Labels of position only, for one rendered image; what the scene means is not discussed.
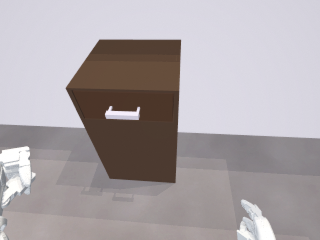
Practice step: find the drawer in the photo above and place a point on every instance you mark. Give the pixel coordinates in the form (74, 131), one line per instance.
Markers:
(154, 106)

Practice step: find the robot right hand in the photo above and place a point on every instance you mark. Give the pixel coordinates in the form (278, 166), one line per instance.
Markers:
(260, 228)

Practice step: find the handle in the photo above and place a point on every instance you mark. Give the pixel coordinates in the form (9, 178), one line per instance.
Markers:
(122, 115)

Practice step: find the robot left hand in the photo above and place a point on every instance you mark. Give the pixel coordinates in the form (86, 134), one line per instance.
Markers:
(15, 164)

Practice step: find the cabinet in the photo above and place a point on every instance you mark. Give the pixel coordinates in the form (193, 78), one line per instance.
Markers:
(137, 150)

